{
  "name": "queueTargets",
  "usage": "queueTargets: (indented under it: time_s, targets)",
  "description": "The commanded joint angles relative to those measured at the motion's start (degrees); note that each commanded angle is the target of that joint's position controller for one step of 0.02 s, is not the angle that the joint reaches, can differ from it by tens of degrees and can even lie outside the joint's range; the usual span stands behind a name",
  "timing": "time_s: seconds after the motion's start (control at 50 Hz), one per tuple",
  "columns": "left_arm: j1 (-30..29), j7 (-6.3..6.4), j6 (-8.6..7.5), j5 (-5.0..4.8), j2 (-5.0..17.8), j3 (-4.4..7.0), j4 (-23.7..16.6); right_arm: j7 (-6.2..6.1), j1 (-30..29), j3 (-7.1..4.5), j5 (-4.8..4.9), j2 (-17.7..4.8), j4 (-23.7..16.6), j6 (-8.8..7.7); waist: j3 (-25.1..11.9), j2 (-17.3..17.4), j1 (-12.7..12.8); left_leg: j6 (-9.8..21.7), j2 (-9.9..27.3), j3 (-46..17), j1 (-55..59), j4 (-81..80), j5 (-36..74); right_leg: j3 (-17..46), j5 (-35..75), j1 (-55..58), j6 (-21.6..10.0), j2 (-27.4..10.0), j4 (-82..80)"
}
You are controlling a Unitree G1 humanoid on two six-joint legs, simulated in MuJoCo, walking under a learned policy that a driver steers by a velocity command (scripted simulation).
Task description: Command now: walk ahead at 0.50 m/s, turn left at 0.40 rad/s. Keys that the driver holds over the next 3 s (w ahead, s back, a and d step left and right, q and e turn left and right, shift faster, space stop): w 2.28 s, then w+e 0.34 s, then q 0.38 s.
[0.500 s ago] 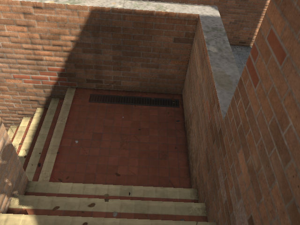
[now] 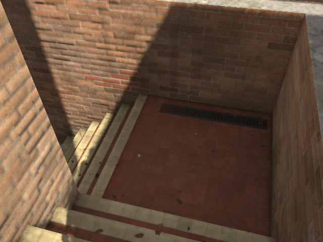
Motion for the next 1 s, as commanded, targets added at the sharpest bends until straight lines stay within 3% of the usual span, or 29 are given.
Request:
queueTargets:
  time_s: [0.02, 0.06, 0.08, 0.12, 0.16, 0.26, 0.28, 0.3, 0.34, 0.36, 0.38, 0.4, 0.44, 0.46, 0.5, 0.54, 0.6, 0.72, 0.76, 0.8, 0.82, 0.84, 0.86, 0.88, 0.9, 0.92, 0.94, 0.98, 1.0]
  targets:
    - [-0.6, 0.63, -1.55, 0.02, 1.8, -1.68, -1.0, 1.09, -1.8, 0.12, -0.07, -0.4, -1.7, -0.54, 8.5, -2.7, -3.4, -3.8, -0.2, -2.0, 4.3, -28.3, 24.2, 13.1, 30.4, -19.3, 0.5, -14.2, -10.3]
    - [1.4, 0.29, -1.28, -0.36, 6.4, -0.84, 0.1, 0.76, 3.2, -0.88, 0.26, -1.6, 3.4, -0.51, 3.3, -10.6, -4.1, -2.4, -0.6, -0.2, 10.8, -26.8, 31.3, 13.6, 39.8, -15.1, 1.1, -14.6, -8.4]
    - [0.6, 0.87, -1.23, -1.20, 4.3, -1.15, 0.8, 1.30, 0.0, -1.49, 0.88, -3.5, 2.4, -1.19, 5.2, -10.4, -4.0, -1.4, 0.5, -3.1, 6.9, -37.4, 41.8, 10.8, 26.5, -11.7, 1.6, -11.0, -3.0]
    - [6.8, 1.43, -0.72, -0.14, 3.4, -1.38, 2.1, 1.08, -12.3, -1.07, 0.76, -2.6, -0.1, -1.69, 7.6, -9.0, 2.8, -1.0, 0.5, -2.9, -4.8, -42.0, 43.5, 16.4, 16.5, 0.3, -0.2, -11.9, -1.1]
    - [5.0, 1.92, -0.56, 0.42, 2.1, -1.63, 1.6, 2.23, -17.4, -0.07, 0.26, -1.2, -2.1, -2.90, 9.0, -4.1, 3.3, -1.7, 0.8, -0.3, 5.5, -55.4, 55.1, 13.3, 8.2, -6.7, -1.2, -10.5, 1.4]
    - [9.1, 1.47, 0.36, 1.95, 0.5, -1.92, 5.2, 2.65, -22.0, 1.20, 2.70, -0.5, -4.9, -4.05, 14.0, -3.7, 10.0, -3.4, 2.6, 6.6, 18.3, -73.3, 44.9, 12.7, 24.5, -4.3, -3.5, -8.8, 10.0]
    - [5.5, 2.00, 0.16, 1.86, 3.1, -1.23, 5.4, 2.34, -17.1, 0.99, 2.30, -0.6, -3.8, -4.43, 11.2, -7.4, 7.0, -1.9, 6.6, 2.8, 23.7, -71.8, 47.5, 15.5, 25.3, -5.5, -5.7, -12.3, 15.1]
    - [7.6, 1.41, 0.16, 1.90, 0.7, -1.96, 6.6, 2.56, -15.3, 0.89, 2.76, -2.0, -2.4, -4.53, 11.1, -2.4, 7.5, -1.6, 3.2, 6.7, 23.7, -72.9, 45.3, 13.9, 32.4, -2.6, -3.7, -9.4, 18.1]
    - [4.1, 1.71, 0.96, 1.33, 3.7, -1.13, 7.2, 2.94, 4.3, -0.84, 1.96, -6.0, 4.5, -3.95, 6.0, -4.9, -0.1, 0.1, 6.6, 3.8, 45.3, -81.2, 37.2, 17.4, 45.4, -10.7, -5.7, -10.8, 36.2]
    - [3.9, 1.99, 1.22, 1.35, 4.4, -0.02, 7.3, 3.07, 10.4, -1.72, 1.64, -8.5, 5.9, -3.75, 7.8, 4.6, -5.2, 2.8, 8.8, 4.1, 51.7, -95.7, 39.9, 8.8, 29.7, -14.9, -3.3, -2.8, 58.0]
    - [2.9, 1.75, 1.26, 1.76, 2.4, 0.69, 6.7, 3.48, 17.3, -2.19, 2.29, -9.8, 8.3, -3.41, 0.4, 12.3, -6.0, 5.9, 17.5, -1.6, 70.4, -79.3, 69.9, 3.4, -22.6, -33.0, -1.7, 5.2, 80.4]
    - [7.9, 2.28, 1.19, -0.38, 4.3, 0.67, 3.0, 3.82, 17.4, -0.83, 2.85, -9.1, 7.3, -3.61, -9.4, 8.4, -1.2, 9.0, 25.4, -10.3, 85.5, -62.2, 76.3, 8.7, -27.9, -49.1, -1.1, 1.1, 76.2]
    - [3.8, 2.09, 1.44, 1.43, 2.8, 0.17, 2.8, 2.80, 15.9, -1.77, 3.04, -9.5, 6.8, -3.63, -7.6, 5.4, -2.0, 14.5, 27.5, -14.9, 70.1, -69.1, 39.1, 12.2, -23.6, -52.4, -1.9, -3.0, 70.4]
    - [-1.6, 2.08, 1.29, 2.14, 3.1, 0.51, 1.0, 2.10, 10.5, -0.56, 2.02, -6.4, 6.1, -4.55, -2.8, 2.3, 0.1, 12.3, 25.2, -15.2, 56.4, -72.6, 17.1, 16.5, -6.9, -51.0, -0.4, -4.7, 56.2]
    - [-6.5, 0.62, 2.78, 2.34, 0.7, 0.66, -0.3, 1.52, 3.0, 1.74, 0.50, -2.2, 3.4, -5.03, 7.8, 0.1, 5.9, 8.1, 19.2, -7.6, 19.1, -77.7, 15.2, 10.4, 13.8, -27.0, 4.5, -2.4, 30.4]
    - [1.4, 0.34, 4.40, 2.76, 0.1, 1.00, 3.6, 1.77, 3.4, -0.13, 0.12, -7.5, 2.9, -6.36, 4.3, 4.2, 9.0, 7.2, 15.7, -4.8, 10.9, -72.7, 21.6, 6.7, 31.7, -13.5, 5.9, -1.3, 30.6]
    - [-9.5, -0.54, 4.06, 2.55, 1.4, 0.95, -1.0, 0.80, 3.8, 0.19, 3.81, -4.6, 4.0, -7.24, 5.0, 5.2, 6.6, 4.0, 13.8, -7.0, 14.6, -66.2, 0.2, 10.5, 51.0, -17.8, 5.0, -4.0, 14.2]
    - [-13.2, -0.43, 3.27, 0.74, 3.6, 0.38, -2.7, -0.22, 6.8, -0.49, 0.84, -7.8, 2.0, -5.17, 7.1, 5.3, 1.7, 4.5, 13.0, -5.1, 17.3, -49.2, 4.6, 4.4, 44.9, -3.1, 4.2, -3.1, -3.8]
    - [-12.3, -0.85, 2.48, -0.55, 5.1, 0.94, -2.1, -2.84, 12.5, -0.59, -0.27, -8.1, 4.2, -2.95, 9.5, 2.5, -2.0, 6.5, 13.2, -8.0, 28.0, -40.1, 15.7, 5.5, 38.4, -5.0, 2.4, -7.3, -21.5]
    - [4.1, -1.66, 2.97, -0.85, 7.9, 2.78, 3.8, -4.04, 12.5, -0.88, -0.47, -7.5, 5.8, -1.38, 1.7, -0.6, 4.7, 7.7, 9.0, -6.2, 23.8, -18.8, 17.8, 7.1, 32.2, 14.4, 0.3, -9.8, -29.2]
    - [10.6, -2.38, 2.91, -1.01, 9.7, 2.94, 5.8, -2.59, 13.7, -0.60, 0.50, -3.4, 5.9, -2.21, -2.0, -10.8, 6.8, 5.5, -0.5, -1.8, 12.1, 10.1, -12.5, 12.2, 53.2, 23.8, -2.5, -14.6, -19.6]
    - [9.9, -3.42, 2.91, -0.86, 9.5, 1.46, 5.5, -1.81, 14.8, 0.47, 2.29, 1.1, 3.0, -3.05, -3.2, -16.0, 2.8, 4.1, -3.7, 0.7, -8.2, 27.8, -33.9, 14.2, 70.4, 31.1, 0.2, -17.7, 5.6]
    - [13.8, -3.28, 3.35, -1.56, 13.1, 2.75, 7.1, -1.95, 12.5, 0.39, 3.76, -1.4, -1.0, -4.32, -6.3, -22.1, 3.8, 4.4, -1.9, 1.7, -23.7, 25.8, -27.7, 25.5, 51.0, 37.1, -4.3, -24.2, -1.5]
    - [14.2, -2.26, 3.27, -1.67, 12.4, 2.76, 7.1, -2.17, 2.8, 0.21, 2.03, -4.5, -2.7, -4.19, -1.8, -20.2, 7.5, 3.2, -0.3, -1.2, -31.3, 20.1, -19.7, 36.4, 15.0, 31.7, -9.2, -27.4, -15.3]
    - [7.6, -1.64, 3.33, -0.25, 9.7, 1.35, 4.5, -1.87, -2.9, -0.91, 0.23, -8.3, -1.8, -2.86, 5.6, -6.8, 6.2, 1.7, 3.3, -1.0, -29.1, 11.8, -9.4, 33.5, -7.8, 20.1, -6.7, -22.3, -20.8]
    - [5.4, -1.10, 2.89, 1.52, 9.7, 0.81, 4.1, -1.14, -3.9, -0.96, 0.25, -6.8, -1.4, -1.84, 8.6, -10.1, 4.9, 0.0, 3.4, -0.6, -26.6, 10.2, -7.8, 36.2, -9.4, 11.8, -6.2, -22.7, -21.4]
    - [4.7, -0.69, 1.82, 2.35, 5.0, -0.97, 5.4, -0.65, -1.7, -0.61, 0.29, -4.9, 0.3, -1.29, 11.7, -3.7, 2.0, -1.0, 4.2, -5.8, -23.4, 4.8, 1.2, 31.8, 1.3, 4.6, -4.1, -20.0, -16.2]
    - [-1.6, -0.54, -0.39, 1.65, 1.5, -2.86, 3.5, 0.75, -1.0, 0.13, 0.93, -1.5, 0.6, -1.44, 11.8, -3.9, -3.0, -5.1, 3.9, -1.9, -14.2, -14.1, 13.7, 23.3, 9.8, -10.1, -1.8, -14.7, -13.4]
    - [-4.8, -0.31, -0.97, 0.26, 1.4, -3.27, 2.0, 1.47, -4.1, 1.28, 0.03, 0.6, -1.5, -1.31, 12.3, -3.5, -4.2, -6.2, 3.8, 3.6, -4.1, -26.7, 23.8, 19.9, 15.2, -20.0, -2.1, -13.2, -16.2]
Next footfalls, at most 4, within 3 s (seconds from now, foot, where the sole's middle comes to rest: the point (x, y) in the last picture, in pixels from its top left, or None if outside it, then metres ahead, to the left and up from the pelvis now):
0.36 left None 0.29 0.09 -0.95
0.82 right None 0.48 -0.11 -1.16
1.36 left None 0.77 0.04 -1.36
1.80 right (189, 233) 0.96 -0.13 -1.57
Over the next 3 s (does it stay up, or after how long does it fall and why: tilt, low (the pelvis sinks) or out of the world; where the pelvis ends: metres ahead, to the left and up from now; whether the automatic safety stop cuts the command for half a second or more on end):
stays up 1.55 -0.05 -1.00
